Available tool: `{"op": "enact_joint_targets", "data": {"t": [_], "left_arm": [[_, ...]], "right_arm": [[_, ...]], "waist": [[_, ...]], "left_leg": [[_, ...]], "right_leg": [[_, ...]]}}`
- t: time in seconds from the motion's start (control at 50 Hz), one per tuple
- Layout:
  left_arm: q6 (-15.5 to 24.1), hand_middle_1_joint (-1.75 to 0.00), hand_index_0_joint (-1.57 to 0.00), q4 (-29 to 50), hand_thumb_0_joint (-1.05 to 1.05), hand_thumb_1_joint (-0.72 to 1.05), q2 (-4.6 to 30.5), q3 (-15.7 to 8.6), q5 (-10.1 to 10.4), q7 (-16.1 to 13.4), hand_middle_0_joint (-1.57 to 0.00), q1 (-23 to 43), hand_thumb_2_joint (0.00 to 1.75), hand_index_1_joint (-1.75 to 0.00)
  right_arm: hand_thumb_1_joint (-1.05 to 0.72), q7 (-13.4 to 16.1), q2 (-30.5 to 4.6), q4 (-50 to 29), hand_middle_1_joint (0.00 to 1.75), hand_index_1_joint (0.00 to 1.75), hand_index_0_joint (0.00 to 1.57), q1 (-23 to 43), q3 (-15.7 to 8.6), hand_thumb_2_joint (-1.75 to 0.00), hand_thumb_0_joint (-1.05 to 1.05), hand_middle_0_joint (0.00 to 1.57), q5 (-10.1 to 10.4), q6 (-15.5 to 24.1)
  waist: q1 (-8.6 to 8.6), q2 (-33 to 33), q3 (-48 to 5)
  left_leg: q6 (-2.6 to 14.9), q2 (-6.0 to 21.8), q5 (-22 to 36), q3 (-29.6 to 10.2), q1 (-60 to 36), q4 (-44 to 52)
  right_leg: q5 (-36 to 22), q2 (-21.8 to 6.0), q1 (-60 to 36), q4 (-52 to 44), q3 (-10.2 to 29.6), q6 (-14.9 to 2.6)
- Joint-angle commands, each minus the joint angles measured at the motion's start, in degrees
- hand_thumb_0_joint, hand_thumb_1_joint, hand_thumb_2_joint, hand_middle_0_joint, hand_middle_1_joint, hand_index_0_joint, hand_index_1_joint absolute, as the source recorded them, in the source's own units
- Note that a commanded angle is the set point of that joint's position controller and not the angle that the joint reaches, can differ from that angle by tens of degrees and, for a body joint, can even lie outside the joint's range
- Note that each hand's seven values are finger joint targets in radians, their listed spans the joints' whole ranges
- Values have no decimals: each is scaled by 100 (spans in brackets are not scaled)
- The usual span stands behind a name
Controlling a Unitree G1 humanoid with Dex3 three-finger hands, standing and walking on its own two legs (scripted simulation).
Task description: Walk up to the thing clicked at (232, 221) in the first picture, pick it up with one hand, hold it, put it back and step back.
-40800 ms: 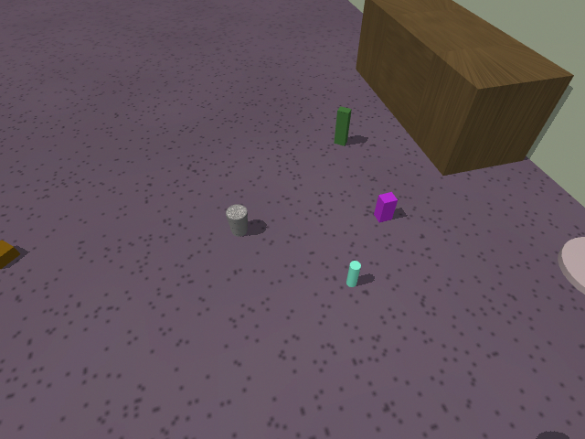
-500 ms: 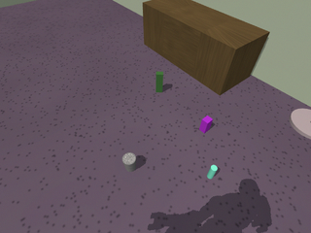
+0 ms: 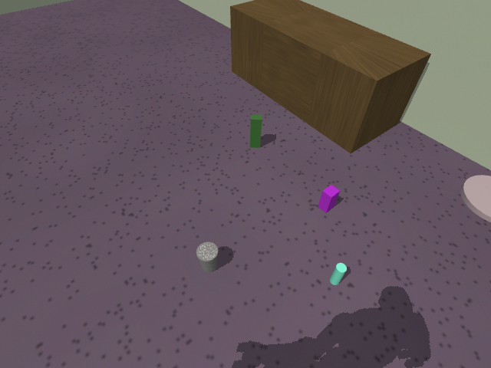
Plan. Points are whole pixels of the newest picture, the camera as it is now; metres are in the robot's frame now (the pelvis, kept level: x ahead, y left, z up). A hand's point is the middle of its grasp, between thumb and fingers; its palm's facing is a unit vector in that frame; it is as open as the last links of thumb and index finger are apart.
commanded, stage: walk up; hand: left
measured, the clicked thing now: (208, 258) +0.69 +0.18 -0.72
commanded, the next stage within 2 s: none
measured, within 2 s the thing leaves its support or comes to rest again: neither
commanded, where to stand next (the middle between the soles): +0.29 -0.04 m, yaw -4 degrees
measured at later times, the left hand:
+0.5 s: hand out of the picture +0.11 +0.24 -0.14, palm faces +0.00 -0.92 -0.40, open 7.4 cm
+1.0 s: hand (131, 280) +0.34 +0.26 -0.16, palm faces -0.08 -0.91 -0.40, open 7.4 cm
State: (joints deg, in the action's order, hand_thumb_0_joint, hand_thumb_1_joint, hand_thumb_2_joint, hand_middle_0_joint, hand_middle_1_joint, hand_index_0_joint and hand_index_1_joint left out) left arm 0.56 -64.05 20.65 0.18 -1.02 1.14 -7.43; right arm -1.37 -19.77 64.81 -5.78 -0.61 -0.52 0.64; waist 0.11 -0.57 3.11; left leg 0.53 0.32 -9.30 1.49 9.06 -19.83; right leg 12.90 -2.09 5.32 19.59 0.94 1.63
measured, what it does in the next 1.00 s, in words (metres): walks ahead: left foot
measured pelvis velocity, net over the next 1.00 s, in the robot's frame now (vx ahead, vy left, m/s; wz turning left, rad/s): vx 0.27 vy -0.01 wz -0.05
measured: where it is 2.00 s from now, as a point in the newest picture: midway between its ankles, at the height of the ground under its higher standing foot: outside the picture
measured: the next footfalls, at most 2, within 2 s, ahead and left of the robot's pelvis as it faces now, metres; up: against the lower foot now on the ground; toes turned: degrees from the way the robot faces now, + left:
left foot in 0.62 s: +0.32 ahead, +0.10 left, +0.00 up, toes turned +3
right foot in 1.04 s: +0.34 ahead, -0.15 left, +0.00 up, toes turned -2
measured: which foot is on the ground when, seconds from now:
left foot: down 0.00-0.24, up 0.26-0.60, down 0.62-1.00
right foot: down 0.00-0.66, up 0.68-1.00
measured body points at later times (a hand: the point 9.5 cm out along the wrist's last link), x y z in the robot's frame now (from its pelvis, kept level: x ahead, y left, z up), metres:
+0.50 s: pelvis +0.11 -0.04 -0.01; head +0.13 -0.05 +0.44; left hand +0.11 +0.29 -0.11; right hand +0.17 -0.36 -0.14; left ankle +0.21 +0.11 -0.71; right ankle +0.05 -0.15 -0.75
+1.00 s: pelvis +0.27 -0.01 -0.02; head +0.30 -0.01 +0.43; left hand +0.34 +0.31 -0.13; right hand +0.34 -0.32 -0.13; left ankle +0.29 +0.10 -0.75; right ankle +0.35 -0.15 -0.73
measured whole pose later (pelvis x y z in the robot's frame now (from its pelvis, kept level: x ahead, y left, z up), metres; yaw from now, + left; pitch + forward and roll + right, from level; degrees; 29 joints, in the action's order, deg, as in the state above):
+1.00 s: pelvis +0.27 -0.01 -0.02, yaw -3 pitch -4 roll +1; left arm 1.6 -50.1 23.7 -2.4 -0.1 0.6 -15.4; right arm -1.3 -21.5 47.3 -13.4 -2.3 0.0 1.9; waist 0.0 -1.1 8.8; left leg 1.4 1.0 -16.9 5.9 11.9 -32.8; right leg 13.6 -2.6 24.3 42.5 1.6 -0.7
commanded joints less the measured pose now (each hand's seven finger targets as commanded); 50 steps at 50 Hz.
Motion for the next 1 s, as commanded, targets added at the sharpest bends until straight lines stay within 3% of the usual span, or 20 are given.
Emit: {"op": "enact_joint_targets", "data": {"t": [0.0,0.06,0.14,0.18,0.2,0.22,0.24,0.28,0.34,0.48,0.58,0.6,0.62,0.64,0.66,0.68,0.72,0.76,0.9,0.98], "left_arm": [[141,-30,-20,565,0,90,1409,-508,-109,39,-20,-83,90,-30],[151,-30,-20,828,0,90,1322,-559,-81,72,-20,-26,90,-30],[247,-30,-20,900,0,90,1222,-604,-66,178,-20,-523,90,-30],[270,-30,-20,530,0,90,1278,-733,-71,105,-20,-1784,90,-30],[296,-30,-20,346,0,90,1580,-855,-113,27,-20,-2388,90,-30],[316,-30,-20,449,0,90,2020,-988,-182,-56,-20,-2561,90,-30],[322,-30,-20,823,0,90,2195,-965,-205,-75,-20,-1657,90,-30],[385,-30,-20,1266,0,90,2103,-908,-98,-65,-20,-714,90,-30],[501,-30,-20,1351,0,90,1684,-797,25,-73,-20,-715,90,-30],[489,-30,-20,1534,0,90,1713,-836,23,-61,-20,-1351,90,-30],[404,-30,-20,1766,0,90,1758,-729,76,-66,-20,-1280,90,-30],[394,-30,-20,1843,0,90,1524,-654,56,-79,-20,-1341,90,-30],[370,-30,-20,1871,0,90,1154,-554,144,-76,-20,-1757,90,-30],[353,-30,-20,1889,0,90,908,-518,187,-73,-20,-2053,90,-30],[299,-30,-20,1810,0,90,1569,-623,129,-157,-20,-1856,90,-30],[297,-30,-20,1785,0,90,1688,-601,134,-152,-20,-1659,90,-30],[294,-30,-20,1690,0,90,1558,-614,170,-80,-20,-1784,90,-30],[240,-30,-20,1573,0,90,1434,-607,154,-16,-20,-1941,90,-30],[209,-30,-20,1633,0,90,1036,-503,124,-130,-20,-1353,90,-30],[153,-30,-20,1566,0,90,1126,-567,91,-166,-20,-1313,90,-30]], "right_arm": [[-90,-25,-1836,-479,30,30,20,-465,-582,-90,0,20,-169,142],[-90,-10,-2010,-760,30,30,20,-279,-761,-90,0,20,-206,196],[-90,-91,-1787,-1125,30,30,20,-110,-747,-90,0,20,-207,175],[-90,-111,-1615,-1411,30,30,20,609,-705,-90,0,20,-161,65],[-90,-108,-1174,-1537,30,30,20,649,-579,-90,0,20,-155,24],[-90,-103,-854,-1664,30,30,20,497,-479,-90,0,20,-171,-19],[-90,-88,-1217,-1617,30,30,20,248,-586,-90,0,20,-94,-55],[-90,-118,-1613,-1349,30,30,20,-327,-662,-90,0,20,-50,30],[-90,-157,-1458,-1167,30,30,20,-826,-621,-90,0,20,-19,70],[-90,-289,-1237,-1751,30,30,20,-176,-552,-90,0,20,-95,113],[-90,-266,-1305,-1700,30,30,20,-776,-704,-90,0,20,-128,190],[-90,-202,-1550,-1506,30,30,20,-1564,-817,-90,0,20,-156,228],[-90,-143,-1941,-1492,30,30,20,-2172,-964,-90,0,20,-214,277],[-90,-86,-2201,-1658,30,30,20,-2220,-985,-90,0,20,-200,312],[-90,-76,-2275,-1744,30,30,20,-1894,-990,-90,0,20,42,302],[-90,-67,-2200,-1813,30,30,20,-1565,-983,-90,0,20,82,282],[-90,-28,-1764,-2024,30,30,20,-992,-764,-90,0,20,46,305],[-90,-19,-1633,-2067,30,30,20,-939,-701,-90,0,20,46,375],[-90,121,-1457,-2140,30,30,20,-755,-523,-90,0,20,5,325],[-90,155,-1538,-2198,30,30,20,-544,-546,-90,0,20,128,91]], "waist": [[-206,650,-263],[-205,784,503],[-31,940,21],[720,583,-210],[978,-620,-243],[1045,-1567,22],[592,-792,338],[120,-416,872],[-56,-427,617],[311,-755,392],[-115,-358,-33],[-462,245,-518],[-652,1368,-932],[-501,1800,-1126],[-518,1084,-1078],[-420,946,-536],[-99,707,90],[-17,825,275],[31,880,-19],[119,730,-464]], "left_leg": [[657,961,-3893,-1410,-576,707],[1345,2022,-2703,-2270,-361,1219],[1056,1363,-2215,-1295,-107,806],[714,901,-2437,-581,1256,-405],[433,300,-2665,15,2238,-1950],[117,-419,-2765,-125,3327,-3574],[69,-351,-2124,-871,3046,-3862],[90,188,-1480,-1066,2889,-3864],[-9,160,-769,-1110,2432,-3655],[-62,363,-297,-377,2057,-1822],[214,38,265,334,47,-1008],[428,2,145,169,-982,-939],[755,767,-670,-997,-1834,-438],[1185,2109,-1214,-3620,-2376,-4],[1562,2350,-1845,-4008,-1678,456],[1653,2351,-1922,-3746,-922,596],[1093,1714,-1102,-2041,22,575],[984,1429,-166,-1192,633,586],[1163,1439,3469,-130,449,-507],[899,1254,2141,-203,726,-1346]], "right_leg": [[2351,98,1529,857,-32,-411],[1578,-222,2256,2069,120,-337],[1126,-81,1191,1231,-149,-328],[203,70,-831,402,-289,-370],[706,-125,-1556,-99,387,-336],[2638,-1229,-1354,-985,2453,-460],[3881,-1976,-319,-1703,3635,-870],[3355,-1837,140,-1587,3062,-1303],[1041,-1131,-22,-1179,1292,-973],[-1910,-1160,-569,-368,260,-1181],[-2276,-965,388,984,-192,-987],[-2297,-636,728,2304,-346,-810],[-946,-81,1675,3836,-525,-538],[1975,815,2816,4617,-31,-394],[2078,394,2605,5036,572,-571],[1835,208,2656,5366,623,-579],[1076,2,2316,4798,804,-543],[776,-13,1953,4423,524,-440],[76,-90,1446,2509,-24,-167],[-591,176,598,1557,-273,-336]]}}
